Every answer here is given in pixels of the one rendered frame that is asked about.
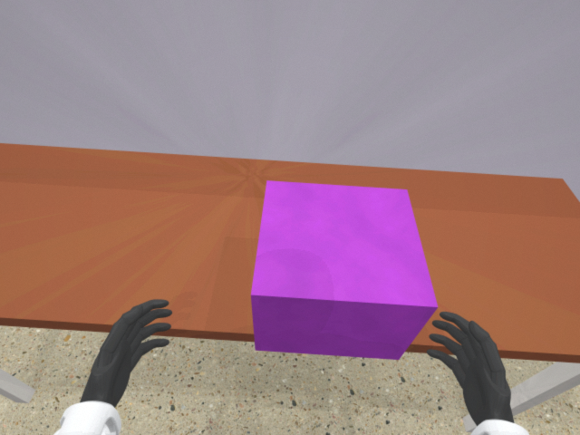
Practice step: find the table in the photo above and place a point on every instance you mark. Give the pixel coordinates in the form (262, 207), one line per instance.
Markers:
(87, 234)

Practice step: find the carton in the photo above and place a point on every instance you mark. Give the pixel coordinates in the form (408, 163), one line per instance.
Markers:
(340, 270)

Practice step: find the robot left forearm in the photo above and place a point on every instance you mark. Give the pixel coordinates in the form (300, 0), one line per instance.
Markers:
(90, 418)

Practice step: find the robot left hand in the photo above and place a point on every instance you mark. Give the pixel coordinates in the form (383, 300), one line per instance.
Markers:
(122, 350)

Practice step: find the robot right hand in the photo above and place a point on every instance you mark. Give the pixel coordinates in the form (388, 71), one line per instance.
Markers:
(479, 369)

